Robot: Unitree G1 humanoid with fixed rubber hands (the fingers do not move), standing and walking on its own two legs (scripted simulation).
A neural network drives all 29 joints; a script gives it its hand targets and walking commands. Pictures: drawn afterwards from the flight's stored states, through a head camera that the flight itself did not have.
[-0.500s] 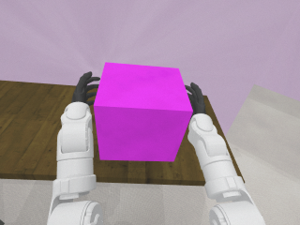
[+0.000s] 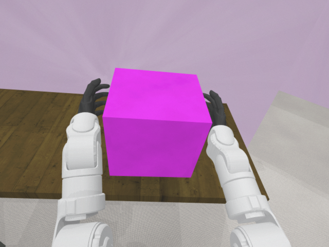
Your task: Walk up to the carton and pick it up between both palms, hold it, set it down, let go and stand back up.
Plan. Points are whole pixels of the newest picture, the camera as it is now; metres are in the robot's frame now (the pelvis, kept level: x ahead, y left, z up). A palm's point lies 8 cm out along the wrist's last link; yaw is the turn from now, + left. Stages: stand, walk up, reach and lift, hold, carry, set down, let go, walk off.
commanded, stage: hold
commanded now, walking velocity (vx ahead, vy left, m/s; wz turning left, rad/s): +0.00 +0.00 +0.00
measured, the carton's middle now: (154, 124) +0.38 +0.00 +0.15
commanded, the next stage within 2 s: none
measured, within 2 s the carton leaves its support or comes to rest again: neither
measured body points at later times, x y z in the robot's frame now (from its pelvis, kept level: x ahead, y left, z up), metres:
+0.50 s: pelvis +0.00 +0.00 +0.00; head -0.04 +0.03 +0.45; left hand +0.38 +0.15 +0.20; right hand +0.37 -0.15 +0.18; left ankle +0.02 +0.13 -0.75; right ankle +0.02 -0.12 -0.75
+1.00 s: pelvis +0.00 +0.00 +0.00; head -0.04 +0.02 +0.45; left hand +0.38 +0.14 +0.20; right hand +0.37 -0.15 +0.18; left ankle +0.02 +0.13 -0.75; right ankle +0.02 -0.12 -0.75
